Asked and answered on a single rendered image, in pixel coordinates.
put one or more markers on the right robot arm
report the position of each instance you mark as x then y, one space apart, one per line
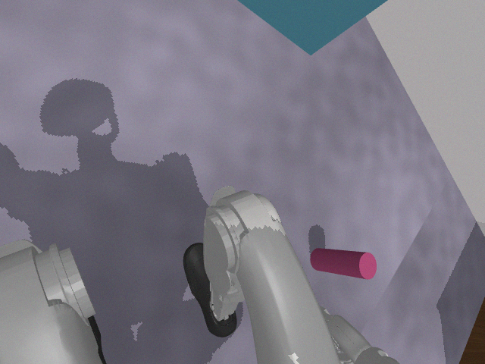
374 355

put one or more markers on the left robot foot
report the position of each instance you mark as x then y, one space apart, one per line
97 335

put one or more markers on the right robot hand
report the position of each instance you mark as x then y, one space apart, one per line
345 338

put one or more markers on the right robot foot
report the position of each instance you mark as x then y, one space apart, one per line
193 263

